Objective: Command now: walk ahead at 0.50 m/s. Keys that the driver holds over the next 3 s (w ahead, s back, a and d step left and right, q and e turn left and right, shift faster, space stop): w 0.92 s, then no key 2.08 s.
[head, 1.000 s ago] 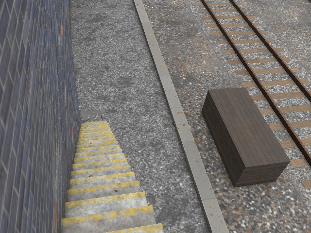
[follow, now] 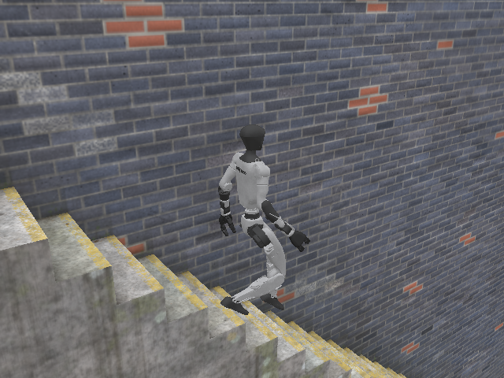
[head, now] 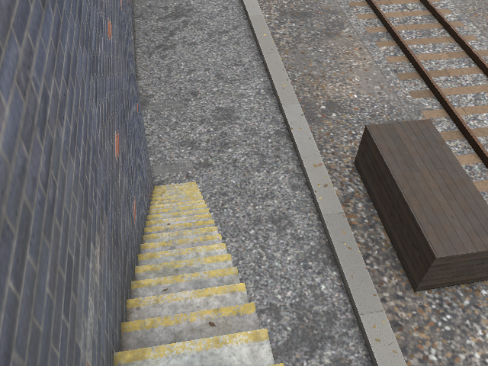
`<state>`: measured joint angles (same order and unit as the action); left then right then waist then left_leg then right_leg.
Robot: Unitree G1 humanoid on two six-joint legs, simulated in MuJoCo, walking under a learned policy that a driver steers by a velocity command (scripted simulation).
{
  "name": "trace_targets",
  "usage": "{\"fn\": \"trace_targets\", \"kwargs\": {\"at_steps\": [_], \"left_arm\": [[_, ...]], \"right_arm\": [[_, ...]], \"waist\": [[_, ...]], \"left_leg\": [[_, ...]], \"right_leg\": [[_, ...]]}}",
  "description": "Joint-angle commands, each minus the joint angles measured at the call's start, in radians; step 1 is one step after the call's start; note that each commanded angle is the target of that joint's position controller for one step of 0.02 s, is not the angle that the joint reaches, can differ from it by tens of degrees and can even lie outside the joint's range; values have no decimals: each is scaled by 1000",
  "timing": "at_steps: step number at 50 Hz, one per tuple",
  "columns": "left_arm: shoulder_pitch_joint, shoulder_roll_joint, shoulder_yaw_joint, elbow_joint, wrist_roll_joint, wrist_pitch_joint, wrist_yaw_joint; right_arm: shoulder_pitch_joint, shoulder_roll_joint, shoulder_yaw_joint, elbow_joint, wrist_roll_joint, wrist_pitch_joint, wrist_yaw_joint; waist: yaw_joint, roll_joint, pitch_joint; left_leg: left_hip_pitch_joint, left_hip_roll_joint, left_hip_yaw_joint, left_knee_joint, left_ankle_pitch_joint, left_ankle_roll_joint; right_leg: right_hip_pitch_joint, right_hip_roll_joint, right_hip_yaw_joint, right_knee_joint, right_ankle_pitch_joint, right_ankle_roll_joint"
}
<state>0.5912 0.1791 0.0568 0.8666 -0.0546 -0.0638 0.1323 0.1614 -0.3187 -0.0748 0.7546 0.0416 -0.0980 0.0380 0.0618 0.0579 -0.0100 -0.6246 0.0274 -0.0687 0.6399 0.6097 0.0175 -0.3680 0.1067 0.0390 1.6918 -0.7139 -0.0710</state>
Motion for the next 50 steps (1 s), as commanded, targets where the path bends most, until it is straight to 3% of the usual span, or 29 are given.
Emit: {"fn": "trace_targets", "kwargs": {"at_steps": [1, 3, 5, 6, 7, 8, 9, 11, 12, 13, 15, 17, 19, 20, 22, 23, 24, 26, 30, 35, 37, 38, 39, 40, 42, 43, 44, 48, 50], "left_arm": [[-319, 81, 7, -89, -21, 0, -23], [-399, 114, 23, -132, 5, 8, -56], [-367, 37, 12, -151, 2, 26, -77], [-118, -59, -7, -148, 18, 44, -125], [-65, -86, -67, -180, -29, 30, -142], [-171, 35, -42, -145, -66, 14, -127], [-315, 98, -29, -111, -45, -10, -126], [-306, 146, -13, -101, 46, -40, -136], [-158, 86, 0, -19, 66, -49, -157], [-79, 89, 9, 5, 39, -51, -155], [-94, 58, -19, -24, 45, -67, -154], [-271, -45, -45, -78, 33, -45, -168], [278, 7, -36, 65, 67, -42, -169], [260, 97, -38, 72, 69, -36, -175], [-17, 102, -13, 5, 81, -8, -159], [-261, 264, 26, -54, 140, 1, -137], [-252, 147, 12, -61, 149, -6, -130], [-194, 46, -21, -34, 107, -18, -105], [-249, 125, -21, -46, 64, -3, -58], [-143, 105, 7, -15, 31, 17, -102], [-241, 75, 9, -26, 21, 34, -115], [-301, 90, 19, 3, 8, 27, -121], [-313, 33, 17, -12, 6, 35, -117], [-143, -4, 7, -36, 27, 24, -116], [-137, 13, -1, -54, -3, 37, -111], [-231, -45, -26, -127, -23, 39, -105], [-345, -19, -18, -145, -31, 39, -87], [-298, -13, -35, -175, 53, 73, -99], [-261, 17, -28, -153, 19, 57, -125]], "right_arm": [[561, -19, -15, 98, -22, 17, 0], [705, -122, -31, 204, -60, 13, 1], [733, -59, -8, 300, -44, 21, -19], [506, -153, -16, 276, -1, 34, -28], [284, -272, -63, 215, 34, 42, -54], [292, -127, -43, 208, 1, 38, -71], [431, -51, -18, 239, -26, 28, -84], [351, 35, 32, 192, -13, 32, -131], [304, -44, 5, 216, -43, 15, -157], [283, -33, 0, 225, -5, 2, -173], [160, 98, 39, 106, 43, -14, -167], [267, 64, 19, 131, 118, 13, -180], [156, 96, 31, 116, 86, 48, -138], [362, 182, 57, 48, 94, 33, -75], [450, 51, 28, 99, 24, 18, -17], [435, 53, 42, 47, 26, 35, -41], [371, -8, 14, 97, 21, 53, -61], [265, 5, 11, 111, 8, 92, -59], [242, 122, 43, 92, -34, 96, -7], [230, -10, -3, 124, -9, 102, 0], [413, -41, -27, 173, -10, 89, -4], [588, -33, -35, 230, -30, 78, 3], [742, 13, -9, 309, -62, 86, 6], [631, 12, 17, 283, -26, 79, 18], [549, 27, 25, 294, -3, 93, 31], [508, -65, -4, 323, 19, 90, 24], [441, -31, 15, 296, -6, 78, 11], [197, 103, 88, 214, -15, 57, -103], [234, 65, 78, 214, -8, 48, -116]], "waist": [[-334, -30, -84], [-372, -135, -32], [-335, 52, 76], [-66, 358, 50], [-6, 638, -110], [-66, 536, -75], [-181, 322, 11], [-80, -20, 62], [9, 68, -32], [41, 176, -53], [98, -28, 27], [-16, -143, 153], [227, 23, 2], [21, -292, -35], [-121, -243, -15], [-240, -379, -68], [-209, -123, 0], [-164, 18, 184], [-221, -46, 158], [-110, -129, 134], [-194, -106, 74], [-306, -43, -16], [-354, 176, 39], [-177, 405, 69], [-92, 171, 16], [-55, 117, 32], [-59, -48, 77], [29, -2, 108], [20, 73, 84]], "left_leg": [[771, 102, -19, -230, 513, 82], [741, 240, -198, -340, 324, 92], [797, 229, -125, -406, 154, 73], [1101, 190, -111, -20, -169, 85], [1083, 372, -556, -30, -981, 180], [849, 340, -591, -74, -981, 165], [690, 197, -417, 43, -1181, 50], [215, -57, -60, 154, -1164, -48], [-106, -7, -176, 192, -898, -22], [-204, 30, -271, 351, -880, -48], [-549, -213, 41, 437, -1140, -161], [-486, -196, -15, 715, -1382, -72], [-663, -249, -179, 1380, -1393, 43], [-763, -172, -350, 1326, -1242, 101], [-638, -113, -343, 875, -912, 100], [-437, -44, -289, 822, -836, 49], [-371, -33, -260, 840, -648, 36], [-405, -8, -302, 593, -488, 7], [271, -20, -74, 299, -32, -16], [38, 93, -129, 136, -326, 56], [294, 114, -98, -160, -511, 101], [614, 101, 38, -250, -358, 156], [751, 141, -29, -118, -105, 198], [809, 97, -133, 121, 197, 168], [704, 179, -324, 63, -256, 197], [630, 290, -599, -67, -562, 295], [526, 296, -666, -114, -744, 234], [78, 128, -314, 29, -305, 40], [90, 120, -311, 119, -435, 43]], "right_leg": [[-341, 107, 94, 79, -31, 83], [-230, 147, 95, 312, -214, 172], [-390, 162, 86, 520, -264, 162], [-887, 19, 23, 276, -145, 97], [-1002, -161, 76, -106, 88, 17], [-902, -137, 62, -81, 120, 1], [-901, -126, 58, -219, 342, -28], [-401, -7, -205, -898, 922, 40], [53, 61, -265, -601, 1010, 62], [127, -46, -98, -483, 921, 57], [527, 16, -273, -1113, 1391, 74], [557, -168, -96, -1432, 1382, 16], [747, -343, 89, -1033, 1000, -111], [739, -475, 210, -973, 1161, -159], [421, -442, 201, -1130, 875, -195], [121, -644, 509, -1290, 509, -324], [-47, -606, 512, -1286, 576, -309], [-170, -466, 359, -1097, 448, -246], [-594, -257, 72, -1024, 87, -131], [-31, -338, 184, -608, 431, -84], [-54, -271, 130, -325, 617, -29], [-150, -214, 41, -37, 732, 1], [-442, 45, -15, 516, 125, 69], [-696, 52, 53, 564, -131, 57], [-763, -58, 64, 414, -62, 51], [-875, -106, 40, 384, -24, 50], [-932, -157, 184, 158, 292, 38], [-408, -209, 77, -395, 853, 123], [-339, -200, 110, -350, 1014, 113]]}}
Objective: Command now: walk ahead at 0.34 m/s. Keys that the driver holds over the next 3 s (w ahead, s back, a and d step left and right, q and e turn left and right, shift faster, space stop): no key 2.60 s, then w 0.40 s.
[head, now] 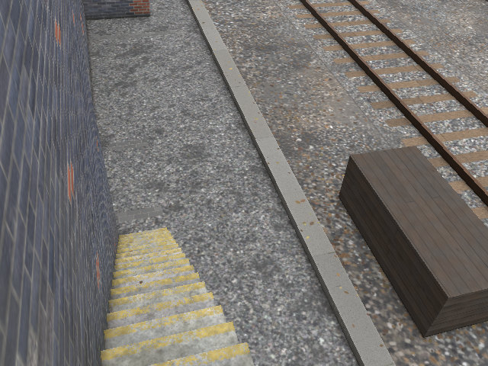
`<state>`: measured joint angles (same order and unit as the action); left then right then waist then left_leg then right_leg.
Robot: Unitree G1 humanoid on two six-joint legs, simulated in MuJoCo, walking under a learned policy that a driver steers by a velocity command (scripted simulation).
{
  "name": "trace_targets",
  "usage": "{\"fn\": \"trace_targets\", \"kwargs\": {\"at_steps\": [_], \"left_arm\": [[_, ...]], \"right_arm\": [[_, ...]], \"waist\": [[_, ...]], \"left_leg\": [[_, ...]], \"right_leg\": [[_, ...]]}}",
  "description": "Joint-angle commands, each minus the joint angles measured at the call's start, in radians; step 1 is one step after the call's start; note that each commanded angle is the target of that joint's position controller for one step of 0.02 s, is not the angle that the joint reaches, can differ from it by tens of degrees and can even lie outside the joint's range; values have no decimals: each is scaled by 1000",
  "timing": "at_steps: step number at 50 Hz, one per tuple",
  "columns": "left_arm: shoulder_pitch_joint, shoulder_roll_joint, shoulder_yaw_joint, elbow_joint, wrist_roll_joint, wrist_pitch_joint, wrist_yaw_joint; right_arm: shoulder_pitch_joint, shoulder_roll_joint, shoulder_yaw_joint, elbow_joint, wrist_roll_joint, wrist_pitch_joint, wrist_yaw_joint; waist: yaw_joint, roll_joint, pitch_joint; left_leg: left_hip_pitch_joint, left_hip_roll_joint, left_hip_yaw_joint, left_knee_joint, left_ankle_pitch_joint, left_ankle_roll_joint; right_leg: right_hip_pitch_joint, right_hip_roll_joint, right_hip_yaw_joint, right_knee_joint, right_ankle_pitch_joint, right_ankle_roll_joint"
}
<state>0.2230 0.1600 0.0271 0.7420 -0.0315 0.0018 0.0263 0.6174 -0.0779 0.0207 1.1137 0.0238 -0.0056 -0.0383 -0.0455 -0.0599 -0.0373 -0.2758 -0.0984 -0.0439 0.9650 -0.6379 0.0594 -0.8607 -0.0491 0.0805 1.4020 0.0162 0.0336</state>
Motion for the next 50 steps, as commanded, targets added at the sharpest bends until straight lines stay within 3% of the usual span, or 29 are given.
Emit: {"fn": "trace_targets", "kwargs": {"at_steps": [1, 3, 4, 7, 9, 10, 11, 12, 13, 14, 15, 16, 17, 18, 19, 20, 22, 23, 24, 25, 27, 28, 29, 30, 32, 34, 36, 42, 50], "left_arm": [[83, 97, 15, -41, -3, -12, -27], [-29, 71, 8, -64, 9, -9, -38], [-20, 58, 6, -56, 36, -22, -57], [-58, 37, 4, -73, 31, -22, -91], [57, 85, 21, -49, 1, -22, -82], [143, 99, 21, -4, 0, -31, -82], [369, 131, 45, 97, 39, -40, -86], [604, 130, 39, 177, 63, -47, -69], [575, 76, -5, 231, 65, -51, -64], [488, 28, -36, 207, 69, -51, -56], [425, 56, -31, 204, 57, -50, -45], [353, 90, -35, 197, 54, -39, -44], [373, 132, -19, 198, 83, -42, -39], [284, 188, -16, 180, 98, -18, -24], [195, 184, -16, 158, 109, 9, -2], [111, 134, -28, 119, 86, 24, 27], [172, 109, -33, 123, 75, 39, 22], [127, 167, -27, 115, 92, 21, 4], [31, 199, -21, 111, 64, 8, -1], [-18, 161, -26, 114, 30, 0, -7], [19, 66, -44, 129, -2, -4, -17], [199, 28, -49, 142, 1, 12, -16], [318, 17, -43, 147, 17, 35, -21], [330, 37, -34, 141, 21, 55, -18], [173, 72, -28, 67, -1, 75, -11], [155, 76, -24, 74, 3, 88, -15], [120, 52, -38, 53, 4, 80, -11], [97, 53, -46, 28, 9, 68, -18], [122, 72, -44, 14, 14, 63, -8]], "right_arm": [[-120, -157, -14, -138, 44, -44, -52], [24, -80, 5, -90, 27, -24, -62], [5, -67, 4, -92, 26, -12, -70], [-52, -113, -18, -126, 27, 9, -66], [-142, -184, -53, -137, 21, 3, -54], [-180, -181, -65, -145, 33, -9, -52], [-244, -164, -74, -158, 35, -29, -35], [-266, -180, -83, -167, 37, -40, -21], [-171, -77, -73, -174, 33, -44, -13], [-156, -77, -45, -204, 49, -36, -2], [-255, -76, -37, -243, 59, -27, 2], [-282, -62, -35, -253, 58, -5, -2], [-262, -111, -59, -222, 63, 9, -21], [-203, -88, -53, -221, 71, 30, -20], [-211, -86, -44, -235, 75, 68, -10], [-280, -84, -30, -305, 34, 79, 5], [-285, -75, -17, -281, -3, 62, 32], [-152, -54, -10, -226, 0, 50, 51], [-58, -60, -7, -209, 6, 45, 56], [-24, -78, -2, -210, 2, 46, 52], [-16, -79, 8, -190, -28, 30, 33], [-153, -62, 26, -208, -20, 15, 25], [-220, -101, 24, -223, -45, 16, 32], [-206, -91, 19, -196, -31, 36, 48], [-325, -129, 12, -217, -16, 37, 70], [-319, -124, 16, -191, -19, 24, 66], [-294, -199, -11, -185, -1, 23, 48], [-211, -202, -36, -162, 4, 28, 43], [-193, -196, -51, -165, -2, 32, 38]], "waist": [[90, 136, 126], [5, 142, 167], [6, 115, 163], [-46, 135, 182], [-4, 237, 216], [33, 214, 187], [141, 180, 70], [277, 4, 40], [179, -179, -79], [128, -232, -208], [136, -141, -219], [83, 0, -190], [86, 84, -117], [4, -2, -97], [-7, -47, 5], [-32, -54, 106], [-11, -2, 38], [-80, -67, -32], [-158, -161, -43], [-182, -193, -9], [-133, -50, 118], [25, 83, 165], [131, 164, 105], [125, 175, 90], [116, 213, 218], [100, 132, 234], [78, 195, 229], [27, 128, 92], [39, 47, 104]], "left_leg": [[-150, 205, -287, -133, 611, 12], [15, 196, -339, -44, 612, 33], [-39, 188, -306, 1, 638, 32], [-298, 87, -147, -5, 558, 37], [-297, 139, -222, 90, 722, 95], [-231, 147, -213, 224, 799, 74], [-316, 141, -225, 433, 800, 56], [-364, -14, -14, 862, 479, -84], [-791, -103, -126, 1166, -406, -148], [-765, 4, -292, 1125, -381, -143], [-778, 46, -313, 1144, -369, -136], [-691, 63, -258, 1119, -310, -129], [-702, 25, -214, 1075, -48, -115], [-647, 55, -221, 1053, 60, -155], [-608, 80, -196, 930, 235, -165], [-575, 127, -191, 516, 418, -138], [-67, 101, 26, 45, 541, -83], [223, 88, 53, 263, 700, -118], [306, 105, 58, 256, 652, -119], [324, 129, 56, 152, 592, -101], [182, 155, 7, -263, 482, -55], [40, 169, -69, -515, 671, -22], [32, 247, -159, -453, 785, -1], [63, 235, -130, -488, 720, 0], [-243, 204, -202, -679, 245, 32], [-220, 204, -176, -719, 180, -26], [-100, 219, -208, -773, 367, -99], [168, 209, -166, -727, 714, -99], [180, 173, -81, -727, 668, -38]], "right_leg": [[36, -25, 71, -231, 399, -9], [-132, -56, 74, -367, 277, -4], [-46, -47, 75, -462, 473, 2], [423, 49, -62, -794, 606, -3], [455, 26, -50, -922, 349, -26], [487, -7, -54, -1063, 431, -62], [753, -14, -35, -1002, 547, -110], [943, -87, -72, -1290, 880, -203], [1357, -268, 173, -821, 1340, -342], [1321, -316, 241, -724, 1262, -419], [1199, -357, 275, -779, 992, -437], [1010, -350, 258, -887, 803, -412], [858, -296, 194, -893, 688, -373], [695, -334, 251, -938, 440, -392], [483, -317, 262, -1007, 80, -359], [362, -236, 222, -1020, -191, -294], [159, -94, 41, -1096, -184, -222], [33, -114, 37, -1100, -83, -240], [21, -125, -9, -1101, -41, -221], [64, -119, -41, -1056, 73, -197], [296, -94, -48, -863, 364, -181], [502, -44, -17, -866, 219, -126], [601, -46, 54, -870, -83, -72], [593, -42, 73, -888, -272, -62], [700, -35, 41, -917, -338, -41], [747, -50, 51, -963, -267, -21], [718, -55, 59, -967, -215, -1], [706, -60, 60, -1010, -170, 34], [705, -44, 60, -1050, -136, 29]]}}
Over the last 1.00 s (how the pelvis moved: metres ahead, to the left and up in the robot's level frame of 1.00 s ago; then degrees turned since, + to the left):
0.56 0.21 -0.61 1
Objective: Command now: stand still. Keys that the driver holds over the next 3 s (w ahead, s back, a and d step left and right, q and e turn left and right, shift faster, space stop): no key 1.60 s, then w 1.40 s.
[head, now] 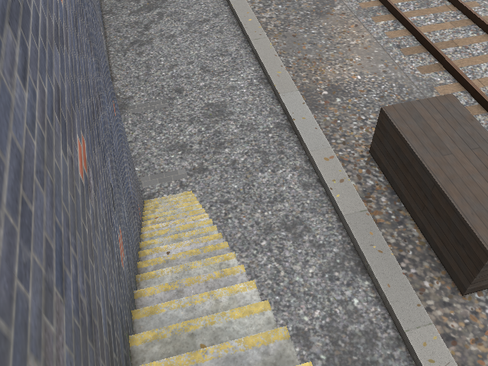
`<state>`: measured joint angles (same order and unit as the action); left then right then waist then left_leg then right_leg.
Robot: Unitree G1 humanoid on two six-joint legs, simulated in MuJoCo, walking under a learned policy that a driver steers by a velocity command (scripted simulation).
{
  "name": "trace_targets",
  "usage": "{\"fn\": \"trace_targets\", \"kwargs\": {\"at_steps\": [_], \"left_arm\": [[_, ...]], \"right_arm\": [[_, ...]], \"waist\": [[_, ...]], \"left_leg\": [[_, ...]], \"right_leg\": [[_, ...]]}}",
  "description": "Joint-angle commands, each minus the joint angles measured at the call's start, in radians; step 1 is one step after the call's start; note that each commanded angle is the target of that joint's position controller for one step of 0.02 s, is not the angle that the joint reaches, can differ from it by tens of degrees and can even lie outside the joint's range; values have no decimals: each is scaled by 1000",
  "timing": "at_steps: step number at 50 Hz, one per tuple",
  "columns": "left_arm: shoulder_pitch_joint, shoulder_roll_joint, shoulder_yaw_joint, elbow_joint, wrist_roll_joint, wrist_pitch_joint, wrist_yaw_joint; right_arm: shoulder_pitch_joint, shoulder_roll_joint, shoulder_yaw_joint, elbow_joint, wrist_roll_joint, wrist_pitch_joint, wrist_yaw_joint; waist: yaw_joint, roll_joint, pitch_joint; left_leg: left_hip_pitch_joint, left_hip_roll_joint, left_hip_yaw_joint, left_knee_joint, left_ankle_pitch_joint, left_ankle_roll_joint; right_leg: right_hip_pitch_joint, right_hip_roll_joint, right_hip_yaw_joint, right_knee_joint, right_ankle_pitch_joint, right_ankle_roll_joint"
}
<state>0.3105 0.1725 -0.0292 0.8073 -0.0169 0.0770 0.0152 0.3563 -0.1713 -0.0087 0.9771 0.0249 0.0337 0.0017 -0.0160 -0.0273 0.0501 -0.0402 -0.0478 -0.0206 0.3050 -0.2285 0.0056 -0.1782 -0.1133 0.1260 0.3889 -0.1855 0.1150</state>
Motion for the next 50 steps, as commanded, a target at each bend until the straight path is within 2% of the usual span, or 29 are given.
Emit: {"fn": "trace_targets", "kwargs": {"at_steps": [1, 2, 3, 4, 5, 7, 8, 10, 11, 13, 14, 15, 18, 19, 20, 21, 24, 30, 31, 32, 34, 35, 39, 40, 41, 42, 43, 50], "left_arm": [[37, 62, 13, -52, 2, -13, 4], [32, 48, 10, -56, 0, -9, 4], [35, 29, 0, -56, 9, -4, -3], [34, 29, -1, -61, 14, -1, -6], [31, 73, 18, -45, 3, -3, -10], [40, 59, 15, -46, 1, 3, -13], [36, 52, 13, -47, 1, 5, -12], [24, 62, 15, -51, -3, 16, -5], [22, 73, 18, -61, -3, 20, -4], [15, 65, 18, -68, -2, 21, -3], [14, 71, 23, -67, -10, 20, 2], [11, 68, 21, -62, -14, 17, 2], [16, 66, 20, -57, -3, 11, 3], [11, 63, 20, -57, -4, 11, 3], [14, 63, 19, -55, -3, 13, 11], [21, 67, 20, -53, -4, 14, 15], [7, 63, 19, -53, -6, 19, 14], [-8, 59, 18, -50, -7, 20, 13], [-10, 64, 21, -54, -6, 24, 15], [-15, 66, 22, -54, -7, 25, 16], [-13, 59, 19, -47, -9, 21, 16], [-5, 56, 19, -45, -8, 18, 17], [2, 59, 19, -36, -12, 16, 19], [3, 64, 22, -38, -10, 21, 21], [-1, 60, 20, -34, -12, 20, 21], [3, 57, 20, -31, -11, 18, 21], [16, 55, 20, -25, -11, 22, 21], [16, 52, 19, -8, -12, 25, 24]], "right_arm": [[71, -99, -21, -28, -3, -7, -3], [78, -95, -23, -29, 4, -8, -10], [80, -86, -14, -20, -10, -3, -9], [85, -89, -13, -23, -10, -3, -8], [59, -88, -4, -21, -15, -1, -3], [99, -92, -4, 2, -18, -4, -1], [99, -101, -4, 7, -15, -6, 0], [101, -90, 1, 13, -9, -17, 5], [100, -102, -2, 8, -14, -10, -2], [92, -106, 0, 11, -14, -7, -5], [113, -115, -6, 21, -3, -9, -1], [108, -116, -7, 27, 4, -13, 0], [110, -132, -12, 24, 7, -17, -1], [117, -128, -11, 28, 5, -18, -1], [127, -126, -10, 47, 14, -16, -1], [139, -118, -8, 55, 14, -16, -1], [150, -120, -9, 63, 10, -16, 1], [172, -123, -11, 78, 6, -18, 0], [183, -119, -10, 78, -1, -16, 0], [183, -114, -10, 78, -2, -16, 0], [184, -118, -13, 81, 5, -19, -2], [195, -123, -14, 86, 9, -19, -3], [218, -116, -14, 97, 7, -21, -4], [225, -110, -14, 96, 1, -19, -3], [216, -108, -15, 99, 6, -20, -4], [221, -111, -16, 100, 7, -20, -4], [225, -115, -22, 100, 21, -18, -5], [243, -102, -27, 102, 18, -15, -9]], "waist": [[9, 10, 22], [3, 10, 6], [5, 20, 10], [6, 20, 9], [15, -48, 2], [9, -59, 3], [12, -39, 13], [11, -4, 17], [5, -15, 10], [11, 5, 9], [7, 15, 1], [9, -3, 18], [10, 10, 13], [9, 20, 8], [12, 59, 32], [13, 62, 24], [10, 39, 12], [7, 39, 37], [5, 59, 34], [5, 51, 46], [6, 19, 62], [6, 26, 59], [1, 33, 42], [0, 56, 41], [1, 31, 58], [2, 33, 58], [11, 46, 46], [8, 47, 58]], "left_leg": [[-62, 118, -97, -66, 234, 22], [-50, 119, -84, -51, 253, 27], [-60, 116, -71, -38, 266, 45], [-68, 115, -69, -35, 241, 46], [-80, 108, -56, -5, 181, 56], [-112, 120, -50, -6, 117, 52], [-130, 120, -44, -5, 106, 47], [-143, 127, -37, -1, 114, 40], [-140, 125, -38, -9, 124, 28], [-141, 129, -35, -8, 136, 19], [-133, 130, -25, -19, 83, 21], [-145, 142, -36, -15, 96, 14], [-144, 158, -40, -11, 129, 2], [-145, 159, -38, -13, 130, 0], [-151, 152, -36, -11, 166, -4], [-142, 152, -35, -10, 178, -7], [-136, 155, -33, -22, 130, -8], [-144, 157, -31, -44, 88, -6], [-143, 145, -19, -55, 54, 3], [-150, 145, -20, -63, 40, 5], [-147, 158, -33, -62, 77, -1], [-138, 158, -32, -55, 108, -4], [-123, 158, -29, -58, 115, -6], [-124, 145, -16, -69, 75, 3], [-131, 157, -29, -70, 91, -2], [-125, 157, -29, -68, 100, -3], [-113, 158, -30, -67, 114, -2], [-105, 155, -22, -70, 113, -5]], "right_leg": [[27, 26, 18, -42, 73, -58], [33, 38, 17, -44, 104, -65], [38, 35, 24, -42, 122, -76], [55, 37, 28, -42, 137, -86], [59, 40, 24, -55, 196, -96], [87, 46, 25, -57, 211, -112], [95, 46, 31, -60, 220, -117], [112, 47, 43, -62, 247, -124], [119, 57, 37, -59, 257, -118], [130, 59, 39, -64, 274, -118], [141, 62, 38, -70, 240, -126], [137, 63, 39, -73, 263, -129], [157, 63, 36, -81, 317, -135], [167, 64, 35, -82, 319, -136], [158, 59, 36, -77, 341, -138], [161, 60, 34, -75, 348, -140], [168, 68, 31, -84, 298, -140], [155, 74, 30, -100, 228, -139], [159, 75, 30, -104, 179, -139], [153, 78, 29, -108, 155, -139], [138, 79, 29, -109, 196, -137], [139, 76, 30, -105, 233, -137], [149, 78, 28, -107, 234, -136], [152, 79, 27, -113, 180, -136], [139, 81, 27, -115, 194, -135], [136, 80, 28, -116, 205, -134], [144, 78, 26, -113, 211, -140], [130, 81, 28, -117, 214, -142]]}}
Over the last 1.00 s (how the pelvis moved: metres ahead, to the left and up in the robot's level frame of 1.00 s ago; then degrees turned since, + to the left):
0.19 0.05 -0.14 -1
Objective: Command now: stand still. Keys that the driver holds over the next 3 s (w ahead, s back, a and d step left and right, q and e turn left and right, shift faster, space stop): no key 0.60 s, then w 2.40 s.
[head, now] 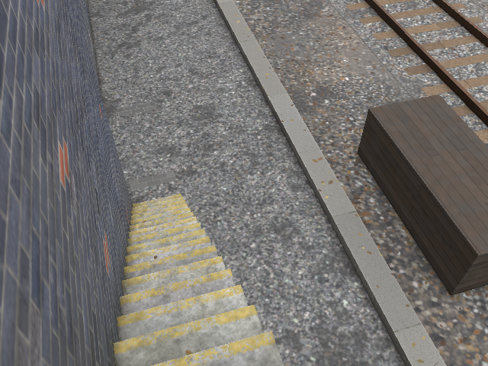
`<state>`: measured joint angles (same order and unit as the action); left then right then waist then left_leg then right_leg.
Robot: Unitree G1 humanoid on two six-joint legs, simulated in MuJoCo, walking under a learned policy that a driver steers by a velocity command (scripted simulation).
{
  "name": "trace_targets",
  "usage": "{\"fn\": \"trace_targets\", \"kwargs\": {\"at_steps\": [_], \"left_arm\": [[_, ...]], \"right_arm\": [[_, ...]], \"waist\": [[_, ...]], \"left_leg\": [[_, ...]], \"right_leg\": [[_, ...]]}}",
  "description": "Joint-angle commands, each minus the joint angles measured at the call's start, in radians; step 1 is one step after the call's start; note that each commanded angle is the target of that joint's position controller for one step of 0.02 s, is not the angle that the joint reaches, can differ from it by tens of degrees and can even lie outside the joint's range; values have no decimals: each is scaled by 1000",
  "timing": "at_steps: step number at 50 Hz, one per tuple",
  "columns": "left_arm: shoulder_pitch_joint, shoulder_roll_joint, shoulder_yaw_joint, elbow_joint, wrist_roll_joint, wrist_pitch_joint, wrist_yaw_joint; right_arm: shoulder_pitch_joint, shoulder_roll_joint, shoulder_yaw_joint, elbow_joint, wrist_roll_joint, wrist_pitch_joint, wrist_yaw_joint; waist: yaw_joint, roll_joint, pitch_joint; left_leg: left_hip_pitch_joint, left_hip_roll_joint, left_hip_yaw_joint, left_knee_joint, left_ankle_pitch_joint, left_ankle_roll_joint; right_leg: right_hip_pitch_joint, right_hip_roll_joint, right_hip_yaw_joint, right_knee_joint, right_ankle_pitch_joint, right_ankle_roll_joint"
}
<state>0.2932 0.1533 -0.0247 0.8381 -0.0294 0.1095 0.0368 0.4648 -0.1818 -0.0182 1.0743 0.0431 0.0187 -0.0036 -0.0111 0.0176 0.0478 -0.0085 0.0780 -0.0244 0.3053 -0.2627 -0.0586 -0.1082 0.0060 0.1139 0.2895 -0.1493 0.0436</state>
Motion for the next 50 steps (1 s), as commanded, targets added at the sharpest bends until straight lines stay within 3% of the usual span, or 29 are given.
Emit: {"fn": "trace_targets", "kwargs": {"at_steps": [1, 30, 34, 38, 39, 42, 43, 45, 47, 48, 50], "left_arm": [[35, 71, 15, -37, 0, -7, 3], [53, 66, 17, -2, -2, -8, 6], [29, 70, 15, -12, -4, -8, 19], [13, 67, 14, -31, -13, -23, 25], [20, 77, 22, -29, -18, -31, 24], [14, 53, 19, -40, -20, -46, 17], [14, 48, 18, -44, -20, -50, 14], [11, 43, 18, -47, -16, -60, 8], [0, 40, 19, -57, -19, -68, 0], [11, 63, 29, -60, -20, -66, 7], [23, 60, 29, -64, -9, -62, 7]], "right_arm": [[138, -91, -18, 5, 0, 0, -4], [189, -80, -21, 15, 2, -7, -10], [187, -68, -20, 7, -1, -10, -20], [191, -68, -24, -5, 8, -19, -21], [187, -70, -26, -11, 5, -21, -22], [178, -67, -28, -29, 9, -24, -19], [178, -64, -26, -33, 11, -26, -18], [164, -104, -39, -47, 28, -30, -24], [170, -91, -34, -52, 26, -32, -28], [170, -88, -34, -59, 26, -53, -29], [177, -79, -30, -60, 22, -66, -28]], "waist": [[3, 0, 61], [6, -1, 67], [1, -10, 87], [-1, 0, 103], [3, -12, 103], [-1, 28, 119], [-1, 35, 117], [-5, 29, 91], [-12, 9, 72], [-12, -2, 70], [-11, -3, 43]], "left_leg": [[-136, 29, -18, -71, 145, 59], [-133, 32, -9, -77, 155, 53], [-169, 3, 11, -95, -71, 72], [-173, -11, 21, -54, -138, 106], [-176, -18, 23, -37, -140, 115], [-159, -14, 14, 15, -87, 146], [-152, -12, 12, 38, -51, 153], [-126, -2, 11, 92, 48, 162], [-122, -11, 21, 154, 151, 156], [-145, -30, 39, 188, 190, 137], [-171, -41, 53, 259, 236, 127]], "right_leg": [[58, -38, 40, -18, 178, -71], [68, -36, 44, -26, 204, -73], [41, -9, 31, -37, -26, -71], [-1, 15, 8, 13, -126, -90], [-18, 29, -5, 28, -158, -93], [-77, 53, -30, 85, -210, -111], [-89, 60, -37, 106, -208, -116], [-92, 59, -39, 141, -133, -124], [-73, 57, -38, 189, 16, -130], [-65, 60, -46, 217, 103, -125], [-41, 52, -35, 269, 246, -140]]}}
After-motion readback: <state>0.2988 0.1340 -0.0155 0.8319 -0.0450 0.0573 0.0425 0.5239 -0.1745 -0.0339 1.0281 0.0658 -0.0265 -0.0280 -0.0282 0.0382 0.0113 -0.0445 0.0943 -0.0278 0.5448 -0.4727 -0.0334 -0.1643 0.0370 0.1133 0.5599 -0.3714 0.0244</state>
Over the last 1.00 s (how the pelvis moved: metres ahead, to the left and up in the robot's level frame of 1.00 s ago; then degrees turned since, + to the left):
0.02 -0.04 0.00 -1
